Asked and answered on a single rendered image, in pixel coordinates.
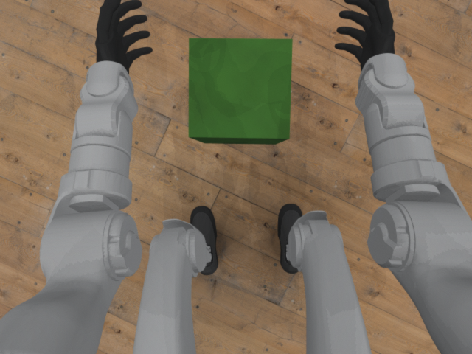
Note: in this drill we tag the robot left upper arm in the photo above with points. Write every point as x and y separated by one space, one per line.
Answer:
85 256

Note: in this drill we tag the robot left forearm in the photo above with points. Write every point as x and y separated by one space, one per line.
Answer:
98 176

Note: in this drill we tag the robot left hand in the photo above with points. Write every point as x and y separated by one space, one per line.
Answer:
110 43

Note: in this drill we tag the robot right hand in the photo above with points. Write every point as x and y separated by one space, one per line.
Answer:
378 37

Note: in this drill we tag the robot right thigh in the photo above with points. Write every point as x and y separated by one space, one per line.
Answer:
334 321

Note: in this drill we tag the robot right upper arm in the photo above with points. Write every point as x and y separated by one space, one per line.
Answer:
428 248

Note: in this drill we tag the carton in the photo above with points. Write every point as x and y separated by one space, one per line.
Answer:
240 90

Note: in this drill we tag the robot right foot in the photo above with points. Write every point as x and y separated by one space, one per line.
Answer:
288 215

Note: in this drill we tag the robot right forearm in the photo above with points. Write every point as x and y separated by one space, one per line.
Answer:
404 164

